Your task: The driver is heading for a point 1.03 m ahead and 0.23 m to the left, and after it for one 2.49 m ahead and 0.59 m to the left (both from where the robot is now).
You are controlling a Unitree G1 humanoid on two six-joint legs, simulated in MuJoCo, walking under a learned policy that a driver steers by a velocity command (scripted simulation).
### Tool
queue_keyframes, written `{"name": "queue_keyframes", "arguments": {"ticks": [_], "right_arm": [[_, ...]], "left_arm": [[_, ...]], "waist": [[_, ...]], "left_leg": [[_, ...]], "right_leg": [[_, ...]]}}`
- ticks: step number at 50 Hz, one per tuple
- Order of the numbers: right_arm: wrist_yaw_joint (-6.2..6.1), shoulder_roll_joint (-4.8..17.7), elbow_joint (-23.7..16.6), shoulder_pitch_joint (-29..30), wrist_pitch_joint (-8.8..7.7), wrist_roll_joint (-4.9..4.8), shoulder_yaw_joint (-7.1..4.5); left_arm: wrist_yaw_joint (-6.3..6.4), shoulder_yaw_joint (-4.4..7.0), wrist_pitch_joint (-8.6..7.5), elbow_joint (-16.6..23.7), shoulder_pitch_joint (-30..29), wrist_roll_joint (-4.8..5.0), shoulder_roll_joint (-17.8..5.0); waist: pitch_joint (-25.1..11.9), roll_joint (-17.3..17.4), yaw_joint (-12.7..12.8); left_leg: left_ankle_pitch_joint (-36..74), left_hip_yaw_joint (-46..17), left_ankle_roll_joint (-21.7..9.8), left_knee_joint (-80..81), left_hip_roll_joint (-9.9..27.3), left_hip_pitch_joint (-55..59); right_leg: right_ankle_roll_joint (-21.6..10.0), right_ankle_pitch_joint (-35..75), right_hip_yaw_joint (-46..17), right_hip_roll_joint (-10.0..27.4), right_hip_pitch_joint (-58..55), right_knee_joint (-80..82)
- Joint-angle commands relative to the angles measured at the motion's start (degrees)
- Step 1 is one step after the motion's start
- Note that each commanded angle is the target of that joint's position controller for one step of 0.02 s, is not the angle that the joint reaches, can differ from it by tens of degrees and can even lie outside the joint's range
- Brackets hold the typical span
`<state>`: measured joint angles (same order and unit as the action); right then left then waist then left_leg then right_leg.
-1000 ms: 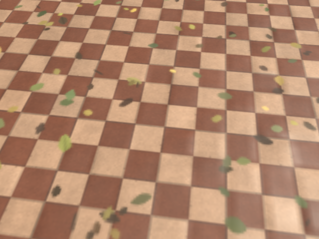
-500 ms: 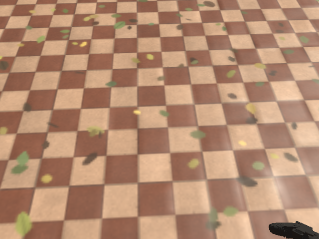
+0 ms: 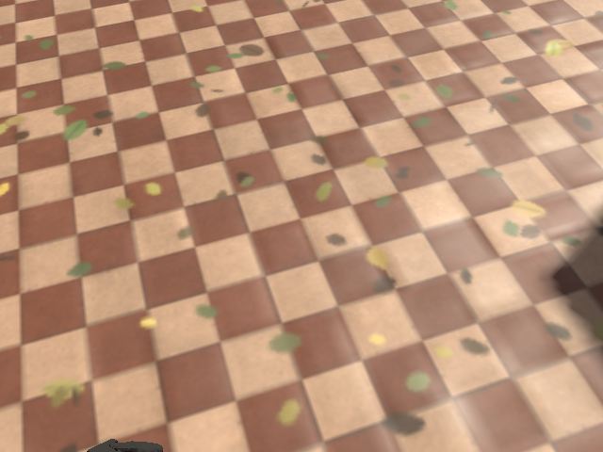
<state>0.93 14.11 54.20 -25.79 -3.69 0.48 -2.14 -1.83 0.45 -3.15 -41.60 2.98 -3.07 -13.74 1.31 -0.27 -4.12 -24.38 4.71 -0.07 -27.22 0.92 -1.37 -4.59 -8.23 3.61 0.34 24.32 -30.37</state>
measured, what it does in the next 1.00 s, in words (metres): walks ahead: left foot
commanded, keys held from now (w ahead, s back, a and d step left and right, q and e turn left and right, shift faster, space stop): w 0.90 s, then w+q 0.10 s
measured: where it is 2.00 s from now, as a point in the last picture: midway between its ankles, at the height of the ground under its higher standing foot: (254, 230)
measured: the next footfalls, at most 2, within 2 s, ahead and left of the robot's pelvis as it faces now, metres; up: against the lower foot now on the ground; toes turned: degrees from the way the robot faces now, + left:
left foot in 0.52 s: +0.44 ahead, +0.09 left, +0.00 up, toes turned +4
right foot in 1.06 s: +0.74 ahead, -0.09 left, +0.00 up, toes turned -1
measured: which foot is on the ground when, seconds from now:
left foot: up 0.00-0.50, down 0.52-1.00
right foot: down 0.00-0.54, up 0.56-1.00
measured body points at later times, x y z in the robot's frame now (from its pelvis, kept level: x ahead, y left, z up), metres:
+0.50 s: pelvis +0.26 +0.00 +0.00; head +0.29 +0.01 +0.45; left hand +0.19 +0.25 -0.14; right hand +0.47 -0.22 -0.10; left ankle +0.40 +0.09 -0.72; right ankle +0.09 -0.08 -0.73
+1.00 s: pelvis +0.53 +0.01 +0.01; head +0.56 +0.01 +0.46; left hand +0.72 +0.23 -0.10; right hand +0.46 -0.23 -0.14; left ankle +0.40 +0.09 -0.73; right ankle +0.69 -0.10 -0.70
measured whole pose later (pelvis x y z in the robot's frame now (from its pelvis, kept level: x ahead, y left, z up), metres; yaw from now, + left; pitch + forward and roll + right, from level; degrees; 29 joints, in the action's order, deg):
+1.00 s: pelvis +0.53 +0.01 +0.01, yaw +1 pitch +1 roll +2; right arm -0.2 11.0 59.8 -26.0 -4.6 1.1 -1.9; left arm -1.7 1.3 -2.2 -49.3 1.2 -1.5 -12.0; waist 2.8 -1.9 -4.3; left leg -17.6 3.5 -3.5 -11.2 -4.6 5.8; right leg -2.2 -3.3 3.0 3.7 31.5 -33.9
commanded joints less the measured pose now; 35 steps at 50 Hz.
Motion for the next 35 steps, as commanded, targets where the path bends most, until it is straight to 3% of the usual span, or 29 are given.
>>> {"name": "queue_keyframes", "arguments": {"ticks": [1,2,3,4,6,9,14,17,20,23,24,25,26,27,28,29,30,31,33,35], "right_arm": [[-0.29,4.2,-6.1,-2.0,-0.52,-0.28,-0.70],[-0.60,8.0,-5.7,2.2,0.13,0.84,-1.79],[-0.10,7.0,-6.2,4.5,-0.12,0.60,-1.60],[0.13,5.8,-5.9,5.1,-0.05,0.29,-1.38],[0.62,4.5,-4.6,3.5,1.20,1.39,-1.15],[1.29,3.8,-5.2,6.5,2.02,1.64,-1.20],[1.45,2.9,-8.6,18.1,2.05,1.47,-0.63],[1.44,2.2,-10.2,23.8,1.80,1.20,0.03],[1.23,2.9,-11.6,27.3,1.53,1.10,0.09],[0.75,3.9,-11.4,25.2,0.96,1.11,-0.34],[0.32,4.6,-10.1,21.0,0.70,1.15,-0.79],[-0.20,5.4,-7.2,12.6,0.22,1.39,-1.42],[-0.88,8.3,-4.1,2.3,-0.34,2.44,-2.49],[-1.40,15.4,-3.5,-4.4,-0.39,3.62,-4.36],[-0.77,14.1,-3.3,-1.8,0.38,1.18,-4.23],[-0.66,11.5,-4.1,5.2,0.62,0.05,-3.59],[-0.41,7.3,-4.8,9.6,0.36,0.09,-2.52],[-0.38,5.2,-4.5,11.3,-0.02,0.27,-1.88],[-0.59,3.3,-3.0,11.1,-0.83,0.23,-1.22],[-0.52,4.5,-1.4,8.2,-1.76,0.00,-1.51]], "left_arm": [[1.78,5.36,-0.15,-3.9,25.4,0.51,-17.3],[1.73,4.57,0.19,-3.6,20.7,1.96,-13.4],[1.51,3.60,-0.04,-3.0,16.2,2.10,-9.8],[1.28,2.96,-0.39,-2.9,13.6,1.95,-7.5],[1.41,2.46,-1.18,-3.7,12.5,2.18,-5.7],[1.49,2.91,-2.22,-6.0,15.7,2.71,-6.8],[1.51,2.81,-2.15,-9.3,20.3,2.76,-6.2],[1.63,2.87,-2.20,-11.2,22.9,2.54,-6.8],[2.06,2.89,-1.99,-13.1,25.1,2.16,-7.3],[2.58,3.07,-1.77,-14.1,23.7,1.82,-8.3],[2.68,3.20,-1.68,-14.3,22.9,1.67,-8.8],[2.63,3.21,-1.41,-14.5,22.0,1.77,-9.0],[2.59,2.75,-1.45,-13.9,22.0,2.07,-8.0],[1.96,1.37,-1.60,-12.0,27.6,4.08,-2.0],[2.04,2.54,-1.53,-12.9,26.9,2.89,-5.6],[2.03,3.18,-1.36,-11.7,21.7,2.24,-7.0],[1.66,2.93,-1.68,-11.0,18.6,2.19,-6.2],[1.48,2.84,-1.42,-11.2,17.8,2.16,-4.9],[0.88,2.51,0.09,-12.2,19.6,0.88,-3.2],[0.37,2.44,0.81,-11.7,18.2,0.86,-2.4]], "waist": [[-16.9,-16.3,10.5],[-8.7,-7.3,9.0],[-3.5,-5.2,7.2],[-1.5,-4.2,5.5],[-0.4,-5.5,3.2],[0.2,-3.7,2.7],[3.2,-3.0,4.8],[4.0,-3.1,6.3],[4.9,-3.2,7.0],[3.8,-3.4,4.9],[1.5,-3.8,3.0],[-2.9,-2.6,-0.7],[-9.0,-0.5,-4.3],[-17.9,11.6,-3.1],[-19.0,10.7,-2.3],[-8.5,5.9,0.5],[-3.1,2.9,1.7],[-0.1,2.8,3.4],[0.8,4.4,5.7],[0.7,3.6,6.1]], "left_leg": [[-6.9,-2.0,-3.3,-38.7,-3.9,-33.7],[-3.4,-6.7,-4.1,-42.0,0.2,-38.0],[1.8,-6.8,-4.3,-40.2,2.2,-37.5],[5.0,-6.5,-4.1,-37.3,3.7,-34.9],[7.7,-5.7,-2.8,-34.5,4.7,-30.2],[11.7,-4.6,-1.4,-32.7,4.9,-32.4],[20.3,-3.0,0.2,-21.1,5.4,-37.7],[23.8,-1.4,-0.5,-13.1,4.0,-35.5],[23.0,-0.8,-2.3,-8.4,2.9,-34.6],[17.4,0.2,-5.1,-5.0,0.5,-28.9],[15.2,0.9,-6.1,-4.0,-1.4,-23.1],[16.4,1.9,-7.5,-0.5,-3.2,-13.3],[15.8,-3.5,-9.8,0.0,1.7,1.9],[9.4,-29.8,-16.7,2.6,19.8,20.1],[8.6,-45.2,-19.1,11.3,23.2,19.0],[4.7,-35.4,-17.2,11.9,20.6,10.3],[6.9,-28.6,-15.7,14.3,18.2,2.1],[10.2,-23.0,-13.4,16.4,15.2,-3.2],[16.9,-16.2,-11.4,18.4,11.8,-9.0],[22.1,-13.5,-12.1,19.6,11.1,-9.1]], "right_leg": [[-11.4,-10.8,-41.8,24.4,-40.5,15.4],[-10.1,-12.7,-35.3,21.2,-34.7,15.1],[-8.9,-8.6,-28.2,18.5,-27.8,16.3],[-7.3,-4.1,-22.7,15.5,-23.0,18.2],[-5.8,3.1,-16.1,12.1,-17.9,20.6],[-7.0,10.3,-12.5,11.3,-18.4,22.5],[-7.1,14.6,-8.3,9.9,-21.0,23.9],[-6.7,18.2,-6.6,9.9,-22.8,23.5],[-6.5,21.6,-6.5,11.5,-27.2,22.1],[-5.3,34.5,-5.5,12.6,-30.5,16.6],[-4.6,42.5,-4.8,12.3,-30.8,11.3],[-3.6,45.6,-3.1,10.4,-29.3,1.4],[-2.5,34.9,-1.6,8.0,-20.3,-12.1],[0.4,4.5,1.8,-0.6,-0.5,-35.1],[-0.1,-21.4,-5.4,-5.3,8.0,-44.1],[-0.8,-16.8,-7.6,-0.8,11.7,-45.3],[-0.9,-12.2,-7.2,1.5,11.0,-42.0],[-0.8,-9.9,-6.7,3.4,8.6,-38.1],[0.5,-7.8,-5.8,4.6,3.4,-34.4],[1.5,-5.7,-4.7,5.0,4.4,-32.5]]}}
